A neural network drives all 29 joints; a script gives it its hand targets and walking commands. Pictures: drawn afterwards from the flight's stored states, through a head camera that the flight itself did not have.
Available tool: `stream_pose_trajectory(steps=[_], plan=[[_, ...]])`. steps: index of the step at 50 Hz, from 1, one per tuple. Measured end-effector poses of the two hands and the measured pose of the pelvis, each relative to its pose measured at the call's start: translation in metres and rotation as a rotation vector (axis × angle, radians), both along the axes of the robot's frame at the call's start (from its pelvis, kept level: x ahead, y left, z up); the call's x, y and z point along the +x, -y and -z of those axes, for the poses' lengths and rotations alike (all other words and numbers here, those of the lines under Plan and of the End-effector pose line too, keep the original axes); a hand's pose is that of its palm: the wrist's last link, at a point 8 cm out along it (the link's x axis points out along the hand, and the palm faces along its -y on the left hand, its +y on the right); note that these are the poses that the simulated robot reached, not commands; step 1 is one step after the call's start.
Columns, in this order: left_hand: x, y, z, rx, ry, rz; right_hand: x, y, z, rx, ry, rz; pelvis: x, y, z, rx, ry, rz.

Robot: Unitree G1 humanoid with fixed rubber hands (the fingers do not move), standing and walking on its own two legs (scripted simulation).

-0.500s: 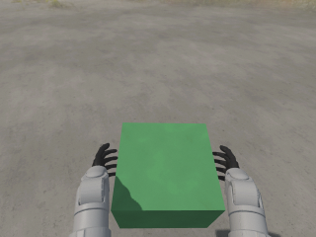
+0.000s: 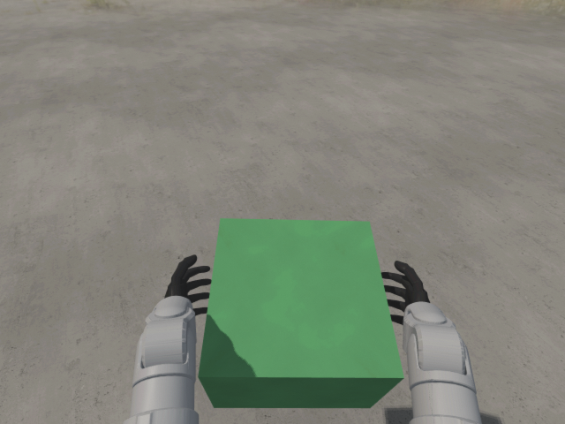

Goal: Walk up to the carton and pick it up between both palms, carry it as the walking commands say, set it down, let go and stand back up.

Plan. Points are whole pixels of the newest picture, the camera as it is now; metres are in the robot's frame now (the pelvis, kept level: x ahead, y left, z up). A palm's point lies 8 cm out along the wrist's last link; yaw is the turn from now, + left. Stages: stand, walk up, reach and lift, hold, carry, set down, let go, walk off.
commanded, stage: hold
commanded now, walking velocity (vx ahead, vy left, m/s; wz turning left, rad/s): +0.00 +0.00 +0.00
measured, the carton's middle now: (294, 311) +0.33 +0.00 -0.03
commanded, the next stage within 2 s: carry in 0.26 s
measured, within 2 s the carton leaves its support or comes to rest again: neither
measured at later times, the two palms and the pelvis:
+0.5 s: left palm (201, 292) +0.31 +0.14 +0.06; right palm (429, 302) +0.30 -0.19 +0.05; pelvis +0.00 -0.02 -0.02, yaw -3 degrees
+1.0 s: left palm (213, 258) +0.34 +0.12 +0.10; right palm (448, 264) +0.32 -0.21 +0.11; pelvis -0.02 -0.03 -0.02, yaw -3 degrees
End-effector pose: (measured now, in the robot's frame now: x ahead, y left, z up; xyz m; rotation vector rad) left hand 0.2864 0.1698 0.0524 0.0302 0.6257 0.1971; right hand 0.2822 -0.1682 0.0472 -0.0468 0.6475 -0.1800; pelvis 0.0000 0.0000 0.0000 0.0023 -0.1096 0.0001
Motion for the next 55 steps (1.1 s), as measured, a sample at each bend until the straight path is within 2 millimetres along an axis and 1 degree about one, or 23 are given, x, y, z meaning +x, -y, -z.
stream_pose_trajectory(steps=[6,13,15,19,23,25,31,34,39,42,45,49,52,55], plan=[[-0.003,-0.001,-0.001,0.004,0.001,-0.003,-0.001,-0.001,0.001,0.008,0.001,-0.006,-0.001,0.000,0.000,0.000,0.001,0.003],[-0.001,0.000,-0.001,0.008,-0.004,-0.006,-0.001,0.000,0.005,0.016,-0.005,-0.001,-0.004,0.001,0.000,0.000,-0.003,0.002],[0.000,0.002,-0.001,0.003,0.004,-0.008,-0.001,0.002,0.005,0.022,0.002,0.008,-0.004,0.001,0.003,0.003,-0.036,0.011],[0.003,0.009,0.002,-0.016,0.033,-0.029,0.003,0.008,0.003,0.022,0.031,0.022,-0.002,0.009,0.010,0.014,-0.093,0.037],[0.011,0.023,-0.002,-0.020,0.055,-0.079,0.008,0.018,0.001,0.023,0.050,0.033,0.000,0.015,0.018,0.002,-0.129,0.037],[0.019,0.030,-0.007,-0.020,0.063,-0.096,0.014,0.023,-0.003,0.026,0.056,0.042,-0.002,0.017,0.023,0.010,-0.142,0.047],[0.053,0.053,-0.033,0.032,0.046,-0.033,0.033,0.045,-0.021,0.026,0.040,0.068,-0.012,0.024,0.032,0.016,-0.176,0.082],[0.064,0.065,-0.047,0.053,0.007,-0.019,0.041,0.057,-0.032,0.017,0.000,0.061,-0.015,0.030,0.030,0.004,-0.182,0.067],[0.072,0.078,-0.058,0.076,-0.078,0.012,0.053,0.070,-0.056,0.001,-0.084,0.065,-0.016,0.032,0.019,0.032,-0.192,0.054],[0.072,0.077,-0.061,0.068,-0.093,0.021,0.053,0.070,-0.066,-0.001,-0.101,0.081,-0.015,0.029,0.018,0.025,-0.193,0.052],[0.067,0.069,-0.056,0.029,-0.108,0.008,0.047,0.061,-0.067,-0.012,-0.114,0.093,-0.014,0.027,0.019,0.027,-0.184,0.050],[0.053,0.053,-0.048,0.003,-0.126,-0.025,0.039,0.045,-0.062,-0.003,-0.130,0.090,-0.018,0.026,0.018,0.023,-0.171,0.049],[0.042,0.041,-0.048,0.006,-0.125,-0.067,0.037,0.034,-0.055,0.017,-0.130,0.062,-0.022,0.027,0.018,0.013,-0.166,0.040],[0.034,0.034,-0.049,0.005,-0.114,-0.100,0.035,0.027,-0.050,0.023,-0.118,0.034,-0.028,0.027,0.019,0.005,-0.161,0.035]])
